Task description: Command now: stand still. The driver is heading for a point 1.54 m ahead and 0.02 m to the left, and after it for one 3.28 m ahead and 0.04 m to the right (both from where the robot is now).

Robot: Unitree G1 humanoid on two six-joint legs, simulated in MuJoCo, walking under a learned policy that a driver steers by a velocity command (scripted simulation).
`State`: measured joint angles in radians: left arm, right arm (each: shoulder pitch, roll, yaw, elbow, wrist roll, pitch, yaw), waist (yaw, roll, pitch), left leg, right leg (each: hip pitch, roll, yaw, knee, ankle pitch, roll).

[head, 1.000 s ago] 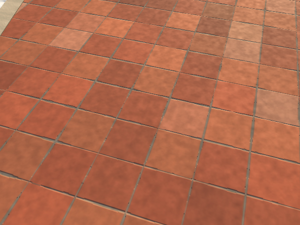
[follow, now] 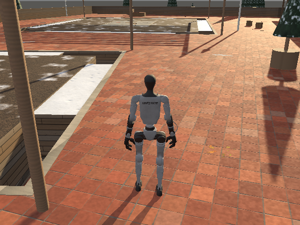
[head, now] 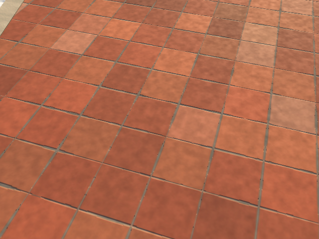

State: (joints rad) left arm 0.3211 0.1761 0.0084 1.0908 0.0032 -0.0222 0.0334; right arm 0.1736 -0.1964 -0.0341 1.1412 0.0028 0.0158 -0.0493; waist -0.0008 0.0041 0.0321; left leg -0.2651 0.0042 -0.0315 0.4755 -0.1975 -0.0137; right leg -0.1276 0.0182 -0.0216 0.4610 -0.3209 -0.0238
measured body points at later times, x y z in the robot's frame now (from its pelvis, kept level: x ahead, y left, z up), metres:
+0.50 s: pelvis +0.08 +0.04 +0.00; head +0.09 +0.06 +0.45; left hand +0.01 +0.30 -0.15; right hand +0.20 -0.21 -0.12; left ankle +0.14 +0.17 -0.72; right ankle -0.05 -0.10 -0.74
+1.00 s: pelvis +0.42 +0.08 -0.03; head +0.46 +0.08 +0.42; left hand +0.66 +0.29 -0.11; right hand +0.30 -0.15 -0.17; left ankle +0.15 +0.17 -0.73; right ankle +0.60 +0.00 -0.73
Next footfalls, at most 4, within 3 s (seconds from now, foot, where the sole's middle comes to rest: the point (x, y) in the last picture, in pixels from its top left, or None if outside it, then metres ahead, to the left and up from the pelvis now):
0.54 left None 0.19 0.18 -0.77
1.02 right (168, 208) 0.64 0.00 -0.78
1.50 left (139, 127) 1.10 0.15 -0.77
1.96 right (167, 72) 1.56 -0.02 -0.77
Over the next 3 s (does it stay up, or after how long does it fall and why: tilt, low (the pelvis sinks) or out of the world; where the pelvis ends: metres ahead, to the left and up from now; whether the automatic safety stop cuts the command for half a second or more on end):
stays up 1.76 0.04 0.00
